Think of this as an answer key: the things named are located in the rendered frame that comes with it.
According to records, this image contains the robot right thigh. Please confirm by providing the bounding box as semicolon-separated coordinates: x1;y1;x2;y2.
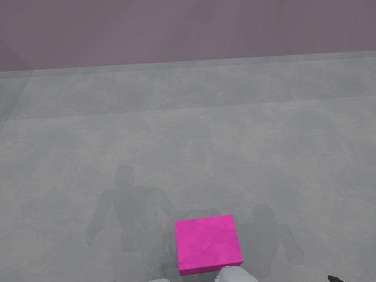
214;266;258;282

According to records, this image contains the carton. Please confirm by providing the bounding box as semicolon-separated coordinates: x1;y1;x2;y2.
175;215;243;276

